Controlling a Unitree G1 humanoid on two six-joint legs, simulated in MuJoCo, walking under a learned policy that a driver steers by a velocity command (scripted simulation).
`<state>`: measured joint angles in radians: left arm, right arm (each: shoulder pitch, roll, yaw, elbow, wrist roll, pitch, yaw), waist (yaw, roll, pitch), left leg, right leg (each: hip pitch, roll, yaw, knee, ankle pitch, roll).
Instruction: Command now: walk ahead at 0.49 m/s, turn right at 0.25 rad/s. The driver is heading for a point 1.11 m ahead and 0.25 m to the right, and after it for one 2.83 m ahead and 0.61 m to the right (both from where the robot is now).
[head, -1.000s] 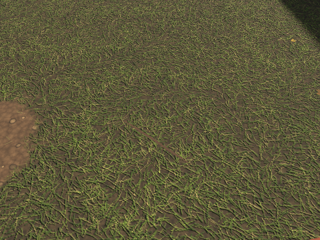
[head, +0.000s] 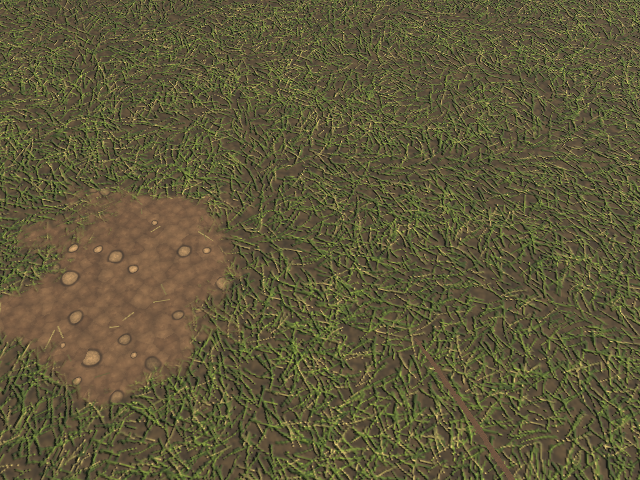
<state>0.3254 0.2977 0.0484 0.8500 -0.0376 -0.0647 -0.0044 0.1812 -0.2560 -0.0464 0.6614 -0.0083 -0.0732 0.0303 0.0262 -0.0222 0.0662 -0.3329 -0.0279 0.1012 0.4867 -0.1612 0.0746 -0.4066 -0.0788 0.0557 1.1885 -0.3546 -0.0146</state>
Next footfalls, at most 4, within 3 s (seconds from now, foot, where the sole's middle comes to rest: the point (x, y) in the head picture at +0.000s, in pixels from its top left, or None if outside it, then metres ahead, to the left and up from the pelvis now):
0.40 right None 0.37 -0.17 -0.77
0.92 left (373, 355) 0.72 -0.08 -0.77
1.42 right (472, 277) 0.95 -0.33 -0.77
1.88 left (369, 194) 1.21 -0.08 -0.77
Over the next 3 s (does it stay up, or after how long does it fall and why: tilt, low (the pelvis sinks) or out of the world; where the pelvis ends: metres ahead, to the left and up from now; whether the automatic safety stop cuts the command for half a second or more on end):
stays up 1.65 -0.33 -0.02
